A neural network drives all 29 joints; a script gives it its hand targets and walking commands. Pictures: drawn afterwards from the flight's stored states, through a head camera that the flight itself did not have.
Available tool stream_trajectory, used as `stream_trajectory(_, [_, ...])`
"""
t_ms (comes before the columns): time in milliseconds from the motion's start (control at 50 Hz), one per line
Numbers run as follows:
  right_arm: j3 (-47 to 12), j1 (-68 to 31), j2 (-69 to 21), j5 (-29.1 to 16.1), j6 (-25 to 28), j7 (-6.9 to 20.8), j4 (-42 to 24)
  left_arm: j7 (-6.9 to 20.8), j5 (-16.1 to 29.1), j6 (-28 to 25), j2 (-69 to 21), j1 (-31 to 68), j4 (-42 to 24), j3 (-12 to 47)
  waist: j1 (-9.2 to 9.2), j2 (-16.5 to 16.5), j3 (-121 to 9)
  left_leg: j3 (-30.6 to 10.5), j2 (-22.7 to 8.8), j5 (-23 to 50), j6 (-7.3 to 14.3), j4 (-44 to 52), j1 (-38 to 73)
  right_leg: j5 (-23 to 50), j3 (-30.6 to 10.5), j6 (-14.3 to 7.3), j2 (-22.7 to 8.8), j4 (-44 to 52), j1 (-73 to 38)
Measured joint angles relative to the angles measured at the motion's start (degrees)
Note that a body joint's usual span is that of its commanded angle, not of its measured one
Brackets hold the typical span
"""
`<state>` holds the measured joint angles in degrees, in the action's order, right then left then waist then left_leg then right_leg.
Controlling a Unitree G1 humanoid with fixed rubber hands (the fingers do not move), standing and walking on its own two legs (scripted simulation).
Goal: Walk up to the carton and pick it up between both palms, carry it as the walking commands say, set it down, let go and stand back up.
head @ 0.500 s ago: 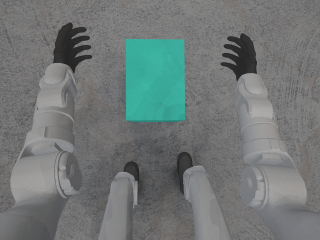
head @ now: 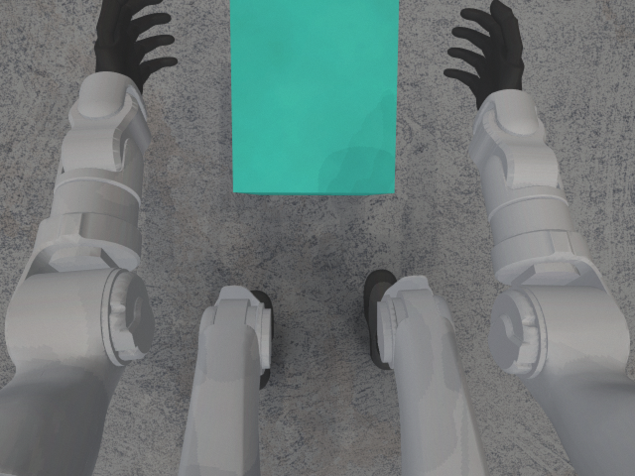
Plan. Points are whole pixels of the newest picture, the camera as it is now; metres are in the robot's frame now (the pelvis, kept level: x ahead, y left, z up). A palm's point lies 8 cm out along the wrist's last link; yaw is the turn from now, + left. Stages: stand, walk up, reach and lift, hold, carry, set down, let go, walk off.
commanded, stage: reach and lift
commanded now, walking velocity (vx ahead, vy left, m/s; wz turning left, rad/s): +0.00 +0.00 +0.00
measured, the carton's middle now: (313, 103) +0.55 -0.01 -0.37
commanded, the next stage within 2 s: none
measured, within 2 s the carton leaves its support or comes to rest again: neither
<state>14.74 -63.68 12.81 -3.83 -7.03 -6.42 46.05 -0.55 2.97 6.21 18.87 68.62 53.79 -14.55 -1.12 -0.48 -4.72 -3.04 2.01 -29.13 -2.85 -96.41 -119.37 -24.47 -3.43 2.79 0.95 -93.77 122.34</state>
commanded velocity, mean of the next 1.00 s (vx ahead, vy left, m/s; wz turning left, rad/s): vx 0.00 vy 0.00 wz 0.00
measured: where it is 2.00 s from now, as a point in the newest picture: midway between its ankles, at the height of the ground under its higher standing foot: (320, 346)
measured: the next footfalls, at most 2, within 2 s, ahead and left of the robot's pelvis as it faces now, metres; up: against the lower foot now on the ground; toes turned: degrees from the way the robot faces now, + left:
none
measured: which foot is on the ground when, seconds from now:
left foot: down 0.00-1.00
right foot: down 0.00-1.00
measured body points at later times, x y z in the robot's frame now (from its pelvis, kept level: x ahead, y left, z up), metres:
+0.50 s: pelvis -0.03 +0.00 -0.10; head +0.34 +0.00 +0.15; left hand +0.54 +0.18 -0.27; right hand +0.51 -0.20 -0.28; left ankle +0.07 +0.13 -0.47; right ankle +0.10 -0.14 -0.47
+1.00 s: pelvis -0.03 +0.00 -0.13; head +0.34 +0.01 +0.12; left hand +0.54 +0.18 -0.31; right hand +0.51 -0.20 -0.31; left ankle +0.07 +0.13 -0.47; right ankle +0.10 -0.14 -0.47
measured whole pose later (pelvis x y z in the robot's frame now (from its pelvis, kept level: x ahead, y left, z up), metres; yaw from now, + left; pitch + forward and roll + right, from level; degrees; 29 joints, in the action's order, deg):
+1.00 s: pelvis -0.03 +0.00 -0.13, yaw +0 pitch +40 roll -1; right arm 8.3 -80.1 19.2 -14.3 -1.1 -7.0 64.7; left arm -4.4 12.0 3.0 23.4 85.0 67.4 -1.8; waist -1.9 0.4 16.6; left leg -3.4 2.4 -33.8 -2.6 -124.5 -131.0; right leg -27.5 -2.9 4.2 1.0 -120.1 133.1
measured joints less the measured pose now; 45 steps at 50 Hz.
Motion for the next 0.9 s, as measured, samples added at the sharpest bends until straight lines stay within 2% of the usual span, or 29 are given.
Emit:
stream_trajectory(140, [-0.14,-1.72,0.57,-0.91,1.25,0.03,2.5,-0.81,1.09,-0.68,0.9,2.38,0.77,1.89,-1.0,0.58,1.92,-0.57,0.67,-2.66,-0.44,-6.41,-4.42,-1.67,0.24,0.13,-0.04,-6.05,4.22])
stream_trajectory(300, [-0.31,-7.65,2.34,-2.36,2.14,0.1,8.47,-2.03,1.13,-0.98,1.63,7.08,5.74,3.04,-0.64,0.49,6.79,-0.87,1.07,-2.84,-0.62,-13.94,-8.6,-1.29,0.22,0.72,0.45,-12.87,8.16])
stream_trajectory(440, [-1.3,-13.3,4.01,-4.16,2.68,-0.6,13.6,-2.73,3.44,-1.07,3.38,13.31,9.98,6.2,-0.38,0.13,13.3,-0.87,1.32,-2.98,-0.62,-19.62,-10.86,-1.2,0.12,1.23,0.7,-18.14,10.25])
stream_trajectory(560, [-3.46,-15.59,5.27,-6.15,4.34,-0.88,15.55,-3.1,5.38,-2.42,3.75,15.92,12.16,7.67,-0.39,0.53,17.48,-0.74,1.13,-4.18,-0.54,-23.45,-12.08,-2.08,0.04,1.5,0.93,-21.84,11.66])
stream_trajectory(680, [-4.55,-15.4,5.51,-8.15,5.63,-0.87,17.35,-3.7,6.1,-3.59,4.33,15.19,12.38,9.53,-0.26,2.16,20.02,-0.91,0.81,-5.85,-0.6,-26.68,-12.15,-3.85,0.64,1.09,0.43,-25.13,11.72])
stream_trajectory(780, [-5.4,-16.1,5.84,-9.36,6.51,-1.09,16.5,-4.11,8.37,-3.91,5.61,13.77,9.68,12.06,-0.47,1.68,22.02,-0.41,0.72,-6.22,-0.13,-28.14,-11.56,-4.56,0.4,1.35,0.08,-26.7,10.87])
stream_trajectory(900, [-5.55,-15.23,6.04,-9.58,6.37,-0.98,17.9,-4.09,9.66,-3.35,5.17,14.5,10.85,13.4,-1.06,1.27,21.2,-0.28,0.84,-5.6,0.22,-28.52,-11.86,-4.2,0.35,1.51,-0.16,-27.04,10.87])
